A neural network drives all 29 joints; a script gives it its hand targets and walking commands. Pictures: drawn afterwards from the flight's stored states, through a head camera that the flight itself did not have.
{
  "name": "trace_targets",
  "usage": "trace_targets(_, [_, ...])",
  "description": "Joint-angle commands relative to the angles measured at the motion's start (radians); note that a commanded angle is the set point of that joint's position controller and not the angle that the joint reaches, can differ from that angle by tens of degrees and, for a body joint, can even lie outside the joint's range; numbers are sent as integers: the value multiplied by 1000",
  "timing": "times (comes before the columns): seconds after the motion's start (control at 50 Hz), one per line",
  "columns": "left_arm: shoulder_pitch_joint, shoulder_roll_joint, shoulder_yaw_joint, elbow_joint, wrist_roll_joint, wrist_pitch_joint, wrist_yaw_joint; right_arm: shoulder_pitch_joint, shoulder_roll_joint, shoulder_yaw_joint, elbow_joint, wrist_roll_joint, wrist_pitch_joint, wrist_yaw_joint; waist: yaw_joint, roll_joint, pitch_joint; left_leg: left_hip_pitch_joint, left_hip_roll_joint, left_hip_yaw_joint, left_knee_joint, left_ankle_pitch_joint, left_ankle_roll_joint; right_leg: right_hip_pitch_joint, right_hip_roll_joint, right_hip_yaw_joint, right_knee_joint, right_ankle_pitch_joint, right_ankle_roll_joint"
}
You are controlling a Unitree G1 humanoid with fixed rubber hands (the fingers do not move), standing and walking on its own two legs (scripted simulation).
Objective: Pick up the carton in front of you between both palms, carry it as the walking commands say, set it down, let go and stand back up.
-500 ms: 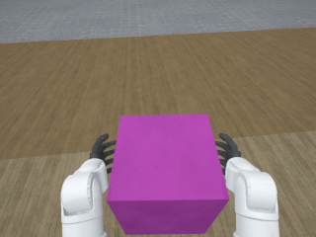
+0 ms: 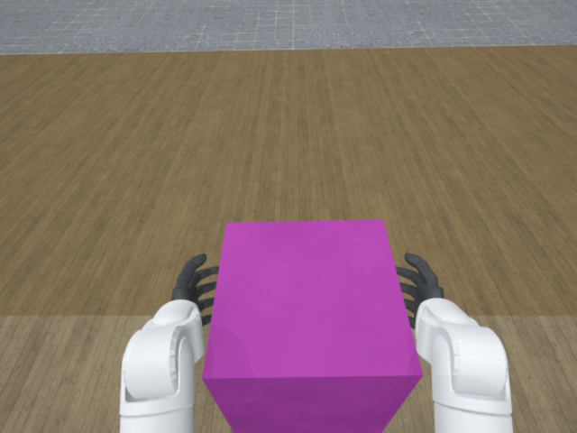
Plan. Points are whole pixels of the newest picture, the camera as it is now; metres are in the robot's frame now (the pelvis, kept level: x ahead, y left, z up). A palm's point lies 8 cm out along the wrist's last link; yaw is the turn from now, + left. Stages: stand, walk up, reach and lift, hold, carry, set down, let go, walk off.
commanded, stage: carry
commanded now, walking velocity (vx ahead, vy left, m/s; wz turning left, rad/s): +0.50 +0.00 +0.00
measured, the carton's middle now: (306, 333) +0.27 +0.01 -0.01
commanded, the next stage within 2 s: none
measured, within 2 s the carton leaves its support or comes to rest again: neither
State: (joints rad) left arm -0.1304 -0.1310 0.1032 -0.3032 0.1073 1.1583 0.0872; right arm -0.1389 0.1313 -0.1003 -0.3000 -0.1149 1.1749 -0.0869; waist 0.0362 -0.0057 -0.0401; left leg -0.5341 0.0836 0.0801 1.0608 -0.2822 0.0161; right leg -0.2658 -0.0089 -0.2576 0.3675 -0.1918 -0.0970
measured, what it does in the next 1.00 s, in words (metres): walks ahead: left foot, then right foot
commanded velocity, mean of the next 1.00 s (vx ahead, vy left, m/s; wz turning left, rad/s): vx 0.50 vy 0.00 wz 0.00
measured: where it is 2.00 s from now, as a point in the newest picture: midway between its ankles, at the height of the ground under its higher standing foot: (303, 199)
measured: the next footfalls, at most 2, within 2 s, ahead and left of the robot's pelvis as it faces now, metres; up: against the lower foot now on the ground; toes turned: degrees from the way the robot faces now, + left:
left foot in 0.30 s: +0.40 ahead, +0.11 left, +0.00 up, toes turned +8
right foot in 0.78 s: +0.71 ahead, -0.08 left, -0.01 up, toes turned -9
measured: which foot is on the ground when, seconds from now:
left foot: up 0.00-0.28, down 0.30-0.80, up 0.82-1.00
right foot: down 0.00-0.32, up 0.34-0.76, down 0.78-1.00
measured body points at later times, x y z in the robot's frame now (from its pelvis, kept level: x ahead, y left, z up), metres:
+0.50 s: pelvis +0.34 +0.05 +0.00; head +0.37 +0.06 +0.45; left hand +0.66 +0.17 +0.07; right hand +0.62 -0.14 +0.07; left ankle +0.36 +0.11 -0.74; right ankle +0.29 -0.09 -0.65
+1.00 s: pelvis +0.66 -0.02 -0.02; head +0.74 -0.03 +0.43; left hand +1.05 +0.14 +0.06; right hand +1.06 -0.17 +0.06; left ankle +0.64 +0.12 -0.67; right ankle +0.67 -0.07 -0.75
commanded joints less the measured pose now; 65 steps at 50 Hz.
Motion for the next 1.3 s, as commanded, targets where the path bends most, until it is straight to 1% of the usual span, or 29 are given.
trace_targets(0.0, [-450, -971, -760, -100, -440, -4, -282, -399, 976, 721, -67, 367, -36, 242, -20, -89, -306, -106, 21, 9, -148, 52, -15, 339, -283, 283, -184, 191, -51])
trace_targets(0.18, [-418, -823, -701, -120, -405, 52, -264, -448, 842, 721, -148, 395, 28, 227, -11, -140, -133, -80, -32, 133, -505, 246, 13, 384, -221, 121, -148, 453, -13])
trace_targets(0.22, [-428, -807, -690, -112, -395, 68, -257, -464, 820, 712, -143, 404, 48, 232, -17, -153, -139, 31, -55, 162, -544, 244, 32, 383, -221, 83, -71, 603, 8])
trace_targets(0.26, [-455, -796, -686, -115, -393, 82, -254, -466, 811, 698, -120, 405, 60, 236, -44, -124, -230, 329, -130, 228, -595, 185, 36, 299, -173, 0, 194, 692, 50])
trace_targets(0.28, [-479, -787, -685, -118, -392, 86, -254, -477, 808, 688, -119, 403, 64, 239, -69, -66, -297, 547, -48, 122, -597, 116, 39, 141, -150, 15, 386, 477, 70])
trace_targets(0.3, [-524, -798, -697, -142, -405, 97, -252, -490, 798, 674, -90, 390, 61, 243, -75, 185, -398, 774, 244, -376, -681, -41, 187, -152, -48, 49, 710, 205, 121])
trace_targets(0.32, [-550, -800, -701, -141, -407, 98, -254, -493, 828, 677, -75, 404, 57, 244, -76, 315, -390, 826, 334, -628, -826, 80, 259, -361, 55, 140, 907, -278, 121])
trace_targets(0.34, [-565, -831, -707, -116, -408, 91, -253, -527, 847, 686, -96, 421, 56, 245, -67, 231, -380, 808, 328, -525, -794, 213, 256, -417, -16, 236, 1016, -284, 91])
trace_targets(0.38, [-597, -875, -712, -104, -411, 71, -252, -582, 901, 709, -105, 440, 41, 248, -64, 45, -362, 677, 271, -332, -754, 360, 187, -408, -94, 267, 948, -193, 60])
trace_targets(0.42, [-616, -898, -724, -77, -403, 52, -245, -638, 914, 727, -105, 456, 25, 251, -56, 63, -366, 596, 231, -210, -781, 298, 139, -359, -105, 250, 837, -116, 60])
trace_targets(0.46, [-624, -894, -728, -44, -395, 34, -234, -663, 895, 736, -90, 466, 14, 254, -58, 100, -357, 572, 205, -144, -801, 267, 145, -367, -95, 219, 760, -84, 71])
trace_targets(0.56, [-772, -817, -720, 19, -387, 15, -202, -810, 797, 718, -19, 479, -4, 248, -78, 125, -274, 582, 155, -42, -800, 351, 163, -447, -79, 149, 495, 36, 86])
trace_targets(0.66, [-928, -765, -650, 150, -415, 37, -184, -948, 749, 640, 143, 474, 11, 214, -89, 144, -216, 566, 125, 19, -757, 472, 137, -334, -27, 91, 250, 182, 38])
trace_targets(0.72, [-1019, -771, -590, 251, -429, 44, -187, -1042, 776, 595, 238, 472, 19, 200, -52, 145, -252, 605, 120, 62, -607, 668, 98, -186, 6, 73, 178, 173, 3])
trace_targets(0.74, [-1031, -780, -567, 294, -429, 43, -189, -1078, 789, 582, 268, 472, 20, 196, -12, 117, -306, 584, 85, 113, -453, 707, 67, -33, 48, 33, 118, 170, 8])
trace_targets(0.76, [-1053, -788, -541, 332, -432, 39, -193, -1113, 803, 569, 297, 471, 20, 194, 27, 48, -384, 489, 42, 133, -240, 582, 43, 171, 35, 55, 114, 124, 18])
trace_targets(0.78, [-1083, -780, -514, 362, -433, 37, -196, -1144, 829, 561, 328, 477, 21, 192, 31, -109, -477, 246, -15, 97, 10, 277, 17, 395, -198, 412, 124, 31, -42])
trace_targets(0.8, [-1110, -799, -499, 404, -440, 30, -201, -1178, 850, 538, 340, 475, 19, 190, 44, -330, -496, -43, -166, 16, 223, -204, 2, 528, -337, 802, -16, -4, -158])
trace_targets(0.82, [-1163, -852, -495, 409, -460, 23, -208, -1236, 874, 523, 347, 471, 12, 185, 27, -292, -471, -145, -128, -90, 353, -231, 39, 531, -349, 781, -1, 66, -188])
trace_targets(0.86, [-1288, -953, -512, 366, -513, 4, -224, -1313, 945, 512, 341, 478, -3, 178, 30, -106, -424, -171, -63, -112, 312, -139, 66, 418, -304, 609, 56, 295, -150])
trace_targets(0.88, [-1347, -989, -524, 339, -535, -2, -225, -1333, 968, 510, 329, 479, -10, 173, 19, -77, -425, -159, -41, -114, 243, -97, 63, 374, -287, 550, 56, 332, -132])
trace_targets(1.02, [-1329, -1030, -541, 246, -547, -3, -207, -1251, 996, 513, 291, 437, -30, 130, 39, -101, -480, -221, -52, -37, -93, 18, 39, 478, -243, 379, 127, 693, -125])
trace_targets(1.14, [-1241, -962, -586, 191, -510, 11, -203, -1225, 928, 557, 192, 413, -13, 130, 68, -113, -419, -46, -141, 68, -571, 397, 35, 460, -108, 224, 206, 678, -69])
trace_targets(1.16, [-1217, -948, -592, 202, -504, 13, -203, -1210, 910, 557, 194, 408, -7, 136, 54, -120, -413, 43, -143, 68, -628, 457, 51, 427, -108, 213, 238, 655, -56])
trace_targets(1.2, [-1198, -928, -604, 238, -497, 20, -207, -1166, 877, 548, 228, 402, 5, 152, -26, -89, -441, 323, -136, 85, -722, 575, 68, 323, -86, 144, 430, 629, -2])
trace_targets(1.22, [-1199, -917, -608, 258, -494, 23, -209, -1154, 852, 539, 240, 399, 11, 162, -59, -31, -451, 480, -61, 29, -685, 656, 60, 195, -59, 141, 563, 440, 16])
trace_targets(1.24, [-1201, -900, -602, 283, -489, 29, -211, -1145, 834, 521, 263, 404, 21, 174, -61, 99, -500, 684, 115, -155, -492, 1053, 52, -11, -11, 151, 724, -21, 29])
trace_targets(1.26, [-1209, -929, -592, 317, -500, 43, -208, -1159, 790, 505, 309, 383, 23, 177, -84, 338, -618, 1000, 312, -496, -458, 1072, 274, -353, 101, 229, 974, -414, 68])
trace_targets(1.28, [-1216, -910, -581, 306, -492, 47, -205, -1129, 823, 506, 338, 406, 26, 185, -113, 305, -653, 1005, 327, -587, -513, 721, 335, -449, 71, 282, 1086, -436, 53])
